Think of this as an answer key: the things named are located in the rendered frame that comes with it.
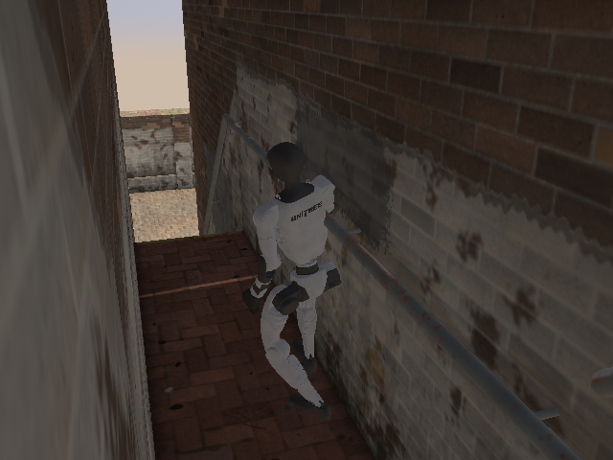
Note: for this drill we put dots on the left robot forearm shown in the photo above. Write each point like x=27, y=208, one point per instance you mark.
x=263, y=279

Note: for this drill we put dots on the left robot upper arm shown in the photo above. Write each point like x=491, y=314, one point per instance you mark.
x=265, y=218

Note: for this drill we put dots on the robot right foot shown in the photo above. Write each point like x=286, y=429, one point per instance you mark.
x=309, y=364

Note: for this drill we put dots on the robot left thigh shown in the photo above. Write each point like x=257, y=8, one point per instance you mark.
x=280, y=302

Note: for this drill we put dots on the robot left hand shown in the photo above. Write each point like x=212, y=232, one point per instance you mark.
x=251, y=301

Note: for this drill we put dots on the right robot upper arm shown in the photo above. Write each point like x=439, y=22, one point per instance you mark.
x=327, y=189

